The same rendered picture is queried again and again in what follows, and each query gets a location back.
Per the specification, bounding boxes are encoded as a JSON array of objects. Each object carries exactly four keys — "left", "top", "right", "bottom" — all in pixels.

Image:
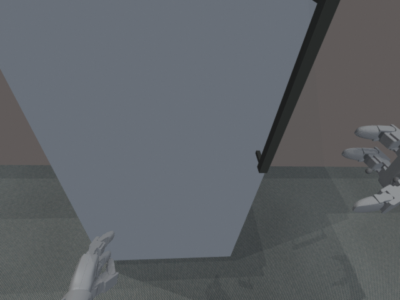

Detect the handle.
[{"left": 256, "top": 0, "right": 340, "bottom": 173}]

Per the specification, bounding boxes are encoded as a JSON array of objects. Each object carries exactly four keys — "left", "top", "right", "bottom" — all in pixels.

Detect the right robot hand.
[{"left": 342, "top": 124, "right": 400, "bottom": 214}]

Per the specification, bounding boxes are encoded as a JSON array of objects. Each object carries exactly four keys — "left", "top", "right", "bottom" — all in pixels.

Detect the fridge door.
[{"left": 0, "top": 0, "right": 317, "bottom": 261}]

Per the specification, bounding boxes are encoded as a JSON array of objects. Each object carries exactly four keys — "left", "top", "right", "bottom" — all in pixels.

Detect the left robot hand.
[{"left": 68, "top": 231, "right": 119, "bottom": 298}]

